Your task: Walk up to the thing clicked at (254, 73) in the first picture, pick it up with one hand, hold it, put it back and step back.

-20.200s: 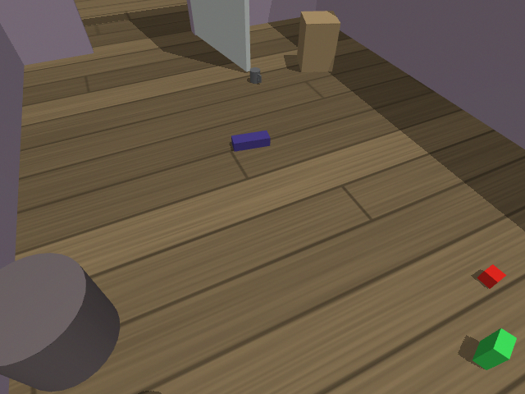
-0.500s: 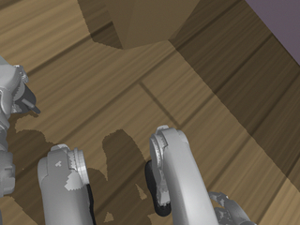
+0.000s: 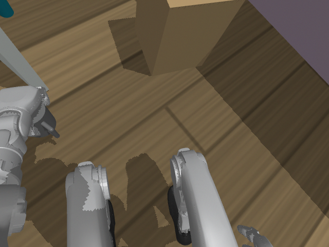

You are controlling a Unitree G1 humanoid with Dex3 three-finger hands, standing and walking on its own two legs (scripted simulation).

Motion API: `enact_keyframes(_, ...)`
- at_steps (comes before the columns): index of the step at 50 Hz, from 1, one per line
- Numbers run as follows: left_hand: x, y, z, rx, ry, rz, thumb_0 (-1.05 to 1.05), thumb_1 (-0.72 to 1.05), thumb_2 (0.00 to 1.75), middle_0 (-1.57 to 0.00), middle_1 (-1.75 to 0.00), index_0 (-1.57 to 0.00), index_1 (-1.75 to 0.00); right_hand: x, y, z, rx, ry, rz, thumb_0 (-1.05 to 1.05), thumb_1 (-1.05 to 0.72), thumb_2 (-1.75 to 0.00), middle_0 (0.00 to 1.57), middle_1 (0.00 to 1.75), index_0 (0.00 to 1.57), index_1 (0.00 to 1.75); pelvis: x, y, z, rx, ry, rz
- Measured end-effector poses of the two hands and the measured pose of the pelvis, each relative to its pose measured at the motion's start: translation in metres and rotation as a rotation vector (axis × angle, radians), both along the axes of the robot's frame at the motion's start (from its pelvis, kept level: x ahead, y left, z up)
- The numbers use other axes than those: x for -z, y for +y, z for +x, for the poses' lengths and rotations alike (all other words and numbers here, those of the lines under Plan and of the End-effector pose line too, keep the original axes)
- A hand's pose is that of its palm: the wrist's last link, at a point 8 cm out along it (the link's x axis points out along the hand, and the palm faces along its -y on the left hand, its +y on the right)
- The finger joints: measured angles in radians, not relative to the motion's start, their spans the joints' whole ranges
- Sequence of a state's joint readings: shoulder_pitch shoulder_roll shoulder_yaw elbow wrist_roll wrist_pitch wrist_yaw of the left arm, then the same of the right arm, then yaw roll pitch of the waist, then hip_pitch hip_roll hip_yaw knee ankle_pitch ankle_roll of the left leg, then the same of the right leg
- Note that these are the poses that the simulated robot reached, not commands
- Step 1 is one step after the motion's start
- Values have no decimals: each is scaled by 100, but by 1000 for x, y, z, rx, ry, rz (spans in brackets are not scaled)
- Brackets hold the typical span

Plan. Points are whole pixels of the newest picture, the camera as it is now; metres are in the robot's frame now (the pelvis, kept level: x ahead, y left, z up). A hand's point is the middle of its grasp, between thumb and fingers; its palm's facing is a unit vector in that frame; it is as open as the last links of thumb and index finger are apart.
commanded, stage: lift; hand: left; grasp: from above
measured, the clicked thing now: (39, 121) +0.45 +0.28 -0.17
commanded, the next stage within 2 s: hold in 1.32 s
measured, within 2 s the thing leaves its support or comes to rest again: neither
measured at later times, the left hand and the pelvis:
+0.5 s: hand out of the picture +0.38 +0.27 +0.05, palm faces -0.45 -0.11 -0.89, open 10.0 cm; pelvis +0.01 +0.00 +0.14, yaw +4 degrees
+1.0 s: hand out of the picture +0.34 +0.25 +0.20, palm faces -0.49 -0.11 -0.86, open 10.0 cm; pelvis +0.05 +0.00 +0.29, yaw +5 degrees
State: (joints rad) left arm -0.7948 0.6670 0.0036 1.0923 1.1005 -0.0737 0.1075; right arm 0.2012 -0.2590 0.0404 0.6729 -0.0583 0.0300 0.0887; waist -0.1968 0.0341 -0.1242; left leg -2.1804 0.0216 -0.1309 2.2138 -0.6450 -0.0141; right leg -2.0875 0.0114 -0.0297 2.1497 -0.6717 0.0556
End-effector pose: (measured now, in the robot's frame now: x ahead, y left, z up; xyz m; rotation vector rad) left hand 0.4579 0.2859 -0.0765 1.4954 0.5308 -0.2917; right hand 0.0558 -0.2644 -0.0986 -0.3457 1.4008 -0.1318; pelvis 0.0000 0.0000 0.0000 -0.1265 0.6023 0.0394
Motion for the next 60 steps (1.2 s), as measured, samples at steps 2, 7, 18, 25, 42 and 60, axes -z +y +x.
enact_keyframes(2,-11,2,-5,-2,1,-7,-1,-6,63,-62,-71,-66,-69,-6,1,6,-3,-14,5,0,-92,-91,20,30,20,30,-8,0,0,-3,2,2)
enact_keyframes(7,-39,5,-20,0,-6,-24,-1,-6,63,-62,-72,-66,-69,-24,1,22,-16,-56,7,0,-92,-91,20,30,20,30,-28,0,0,-12,-1,8)
enact_keyframes(18,-117,-4,-58,12,-45,-49,0,-4,61,-61,-72,-65,-69,-86,1,63,-26,-176,-5,0,-91,-90,20,30,20,30,-92,-1,3,-27,-47,29)
enact_keyframes(25,-182,-11,-76,-3,-58,-44,-1,-3,61,-60,-72,-65,-69,-137,5,79,-9,-242,7,0,-91,-90,20,30,20,30,-144,0,9,-35,-108,45)
enact_keyframes(42,-298,-19,-110,-32,22,-47,0,-4,61,-61,-72,-66,-69,-249,11,86,40,-311,28,0,-91,-90,20,30,20,30,-260,0,34,-42,-270,91)
enact_keyframes(60,-373,-36,-87,-56,-45,-27,0,-5,62,-61,-71,-66,-69,-314,3,105,48,-314,31,0,-90,-90,20,30,20,30,-328,-3,67,-44,-380,119)
